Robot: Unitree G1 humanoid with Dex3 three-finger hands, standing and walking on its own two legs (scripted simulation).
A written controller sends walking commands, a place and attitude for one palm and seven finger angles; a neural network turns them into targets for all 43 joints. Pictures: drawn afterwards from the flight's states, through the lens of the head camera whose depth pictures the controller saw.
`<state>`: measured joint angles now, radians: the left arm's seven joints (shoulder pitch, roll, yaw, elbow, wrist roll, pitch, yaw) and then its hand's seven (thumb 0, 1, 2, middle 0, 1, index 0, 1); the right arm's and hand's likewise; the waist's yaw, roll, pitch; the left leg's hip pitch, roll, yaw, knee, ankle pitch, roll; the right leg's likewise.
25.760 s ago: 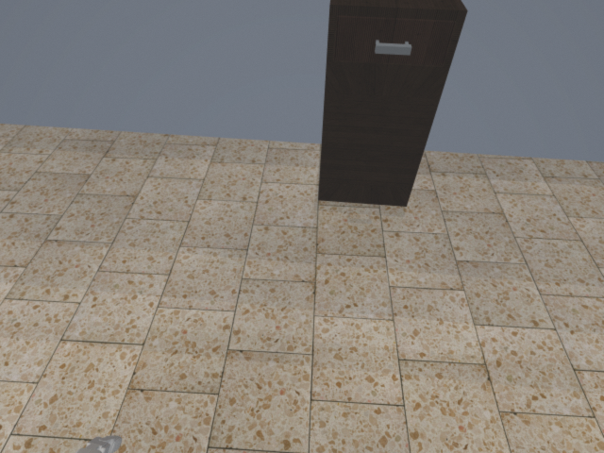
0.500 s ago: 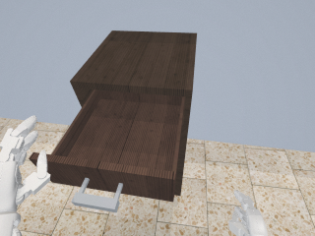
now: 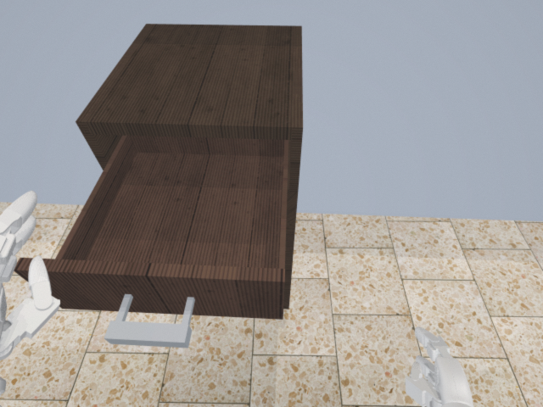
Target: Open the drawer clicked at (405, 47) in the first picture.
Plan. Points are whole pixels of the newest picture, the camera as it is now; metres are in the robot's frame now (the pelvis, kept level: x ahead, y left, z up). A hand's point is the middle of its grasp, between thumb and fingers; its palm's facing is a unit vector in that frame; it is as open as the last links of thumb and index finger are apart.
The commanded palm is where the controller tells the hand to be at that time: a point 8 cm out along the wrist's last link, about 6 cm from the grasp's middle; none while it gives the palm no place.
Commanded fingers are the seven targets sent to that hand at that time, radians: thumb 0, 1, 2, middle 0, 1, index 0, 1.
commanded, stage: step back with the hand held close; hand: left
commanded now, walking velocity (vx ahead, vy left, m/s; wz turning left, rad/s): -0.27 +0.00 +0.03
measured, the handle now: (153, 318) +0.25 +0.19 -0.01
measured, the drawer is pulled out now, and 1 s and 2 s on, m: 0.30 0.30 0.30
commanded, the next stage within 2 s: stop stepping back and stand still in 0.88 s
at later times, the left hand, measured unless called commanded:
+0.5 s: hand (5, 394) +0.12 +0.23 +0.16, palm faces +0.44 -0.79 -0.43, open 7.4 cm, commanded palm +0.05 +0.27 +0.18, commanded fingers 0.00 0.90 0.90 -0.20 -0.30 -0.20 -0.30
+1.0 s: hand out of the picture +0.03 +0.19 +0.17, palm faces +0.40 -0.83 -0.40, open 7.4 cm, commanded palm -0.04 +0.24 +0.18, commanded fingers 0.00 0.90 0.90 -0.20 -0.30 -0.20 -0.30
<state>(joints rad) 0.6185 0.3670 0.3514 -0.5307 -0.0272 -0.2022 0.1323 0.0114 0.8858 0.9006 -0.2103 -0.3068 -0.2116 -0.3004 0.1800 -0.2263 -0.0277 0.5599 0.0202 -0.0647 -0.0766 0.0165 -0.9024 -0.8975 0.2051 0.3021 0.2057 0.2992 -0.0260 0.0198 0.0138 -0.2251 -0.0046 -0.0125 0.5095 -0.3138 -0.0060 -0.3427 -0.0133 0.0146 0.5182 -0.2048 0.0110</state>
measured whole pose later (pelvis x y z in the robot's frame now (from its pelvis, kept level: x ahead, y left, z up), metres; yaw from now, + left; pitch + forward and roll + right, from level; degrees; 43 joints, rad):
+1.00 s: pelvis -0.17 -0.04 -0.01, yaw +0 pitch +0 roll -1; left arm 0.53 0.36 0.35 -0.58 -0.04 -0.25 0.15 0.01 0.89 0.90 -0.21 -0.31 -0.21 -0.30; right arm 0.18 -0.17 0.00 0.69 0.00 -0.17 -0.03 0.02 -0.90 -0.90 0.21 0.30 0.21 0.30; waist 0.02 0.02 0.03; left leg -0.55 0.06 -0.04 0.85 -0.37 -0.04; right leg -0.32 0.04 -0.05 0.64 -0.32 -0.04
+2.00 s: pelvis -0.24 -0.02 -0.01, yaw +1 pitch -1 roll +0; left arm 0.26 0.22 0.04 0.63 0.03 0.08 0.02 0.01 0.91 0.90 -0.19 -0.30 -0.20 -0.30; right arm 0.21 -0.22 0.00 0.85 -0.02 0.00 0.00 0.01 -0.91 -0.90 0.20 0.30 0.21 0.30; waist -0.03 0.00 0.02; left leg -0.26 -0.01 0.03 0.59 -0.31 0.02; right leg -0.33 -0.01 -0.02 0.59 -0.24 -0.01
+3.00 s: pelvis -0.22 -0.03 +0.01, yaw +0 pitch -2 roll +0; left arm 0.26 0.14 0.01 1.13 0.01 0.00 0.04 0.00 0.91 0.90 -0.20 -0.30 -0.20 -0.30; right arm 0.32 -0.12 -0.01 1.13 -0.01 0.01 -0.04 0.01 -0.91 -0.90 0.20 0.30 0.20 0.30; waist -0.01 0.02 0.07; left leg -0.12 0.01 0.04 0.39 -0.24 0.00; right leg -0.20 0.01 -0.02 0.40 -0.17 -0.02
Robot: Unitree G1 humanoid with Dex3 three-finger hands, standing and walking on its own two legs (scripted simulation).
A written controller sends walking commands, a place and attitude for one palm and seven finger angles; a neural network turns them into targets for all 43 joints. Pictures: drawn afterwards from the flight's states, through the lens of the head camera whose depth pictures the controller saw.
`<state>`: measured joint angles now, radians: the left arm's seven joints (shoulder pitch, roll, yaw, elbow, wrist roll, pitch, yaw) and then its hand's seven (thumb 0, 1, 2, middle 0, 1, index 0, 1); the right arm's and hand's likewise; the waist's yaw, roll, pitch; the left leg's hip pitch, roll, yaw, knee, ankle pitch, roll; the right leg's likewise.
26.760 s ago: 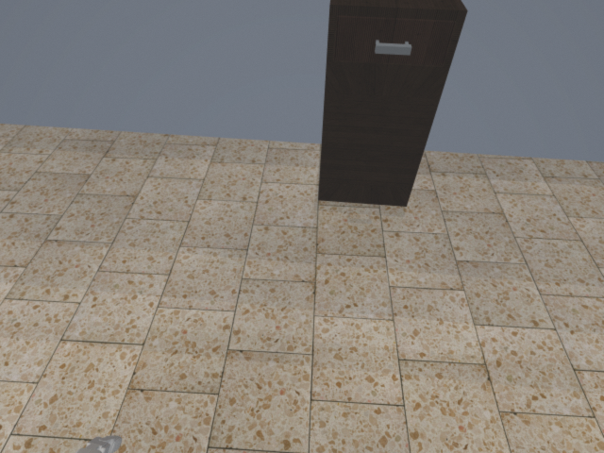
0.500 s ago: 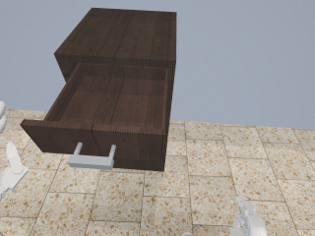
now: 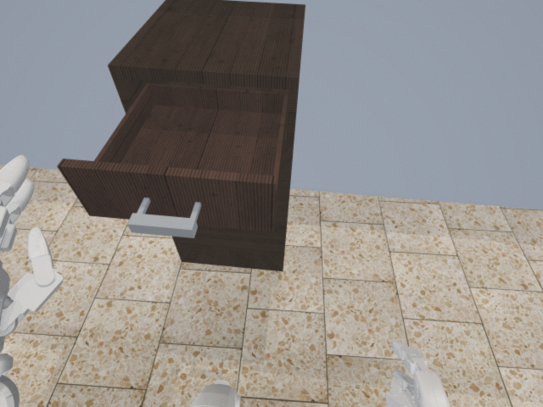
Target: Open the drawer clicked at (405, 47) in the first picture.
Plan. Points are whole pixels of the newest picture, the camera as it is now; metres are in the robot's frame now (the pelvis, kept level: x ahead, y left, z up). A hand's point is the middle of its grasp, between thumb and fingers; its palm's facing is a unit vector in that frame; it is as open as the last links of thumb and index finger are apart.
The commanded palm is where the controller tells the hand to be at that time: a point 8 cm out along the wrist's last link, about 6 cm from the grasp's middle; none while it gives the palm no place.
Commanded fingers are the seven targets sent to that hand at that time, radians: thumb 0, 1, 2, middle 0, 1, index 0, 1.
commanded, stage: stop stepping back and stand still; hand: left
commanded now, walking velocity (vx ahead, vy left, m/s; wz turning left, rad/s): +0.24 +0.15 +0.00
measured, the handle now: (167, 215) +0.42 +0.23 +0.01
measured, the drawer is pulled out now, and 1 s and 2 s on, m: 0.30 0.30 0.30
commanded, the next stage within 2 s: let the arm hang, fingers relaxed in 0.68 s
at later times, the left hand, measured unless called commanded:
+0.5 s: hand out of the picture +0.12 +0.24 +0.18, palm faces +0.40 -0.82 -0.41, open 7.4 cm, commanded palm +0.06 +0.28 +0.19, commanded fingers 0.00 0.90 0.90 -0.20 -0.30 -0.20 -0.30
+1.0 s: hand out of the picture +0.07 +0.22 -0.12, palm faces +0.02 -0.96 -0.27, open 7.4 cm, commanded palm none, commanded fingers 0.00 0.90 0.90 -0.20 -0.30 -0.20 -0.30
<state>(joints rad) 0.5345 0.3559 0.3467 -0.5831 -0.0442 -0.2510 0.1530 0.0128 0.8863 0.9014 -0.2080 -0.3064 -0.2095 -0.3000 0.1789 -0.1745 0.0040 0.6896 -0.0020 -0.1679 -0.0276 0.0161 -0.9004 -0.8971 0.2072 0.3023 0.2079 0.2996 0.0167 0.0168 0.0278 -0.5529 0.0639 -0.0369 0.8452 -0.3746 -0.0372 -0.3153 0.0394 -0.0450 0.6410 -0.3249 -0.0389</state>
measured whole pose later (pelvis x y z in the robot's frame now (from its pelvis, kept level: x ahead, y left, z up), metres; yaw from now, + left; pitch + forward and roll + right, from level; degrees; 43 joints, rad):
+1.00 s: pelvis -0.07 +0.02 +0.01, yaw +0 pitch -1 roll +0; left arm 0.26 0.22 0.04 0.63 0.03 0.08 0.02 0.01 0.91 0.90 -0.19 -0.30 -0.20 -0.30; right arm 0.21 -0.22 0.00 0.85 -0.02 0.00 0.00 0.01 -0.91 -0.90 0.20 0.30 0.21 0.30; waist -0.03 0.00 0.02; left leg -0.26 -0.01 0.03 0.59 -0.31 0.02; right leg -0.33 -0.01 -0.02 0.59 -0.24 -0.01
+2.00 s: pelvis -0.05 +0.01 +0.02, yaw +0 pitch -2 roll +0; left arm 0.26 0.14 0.01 1.13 0.01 0.00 0.04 0.00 0.91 0.90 -0.20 -0.30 -0.20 -0.30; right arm 0.32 -0.12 -0.01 1.13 -0.01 0.01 -0.04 0.01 -0.91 -0.90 0.20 0.30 0.20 0.30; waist -0.01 0.02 0.07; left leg -0.12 0.01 0.04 0.39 -0.24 0.00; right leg -0.20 0.01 -0.02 0.40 -0.17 -0.02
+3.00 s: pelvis -0.04 +0.00 +0.02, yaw -1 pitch -2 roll +0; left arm 0.23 0.16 0.02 1.13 0.01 0.00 0.03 0.00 0.90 0.90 -0.20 -0.30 -0.20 -0.30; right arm 0.29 -0.14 -0.02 1.13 -0.01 0.01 -0.04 0.01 -0.91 -0.90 0.20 0.30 0.20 0.30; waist -0.01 0.02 0.08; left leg -0.10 0.03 0.04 0.36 -0.23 -0.02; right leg -0.18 0.03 -0.02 0.37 -0.16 -0.04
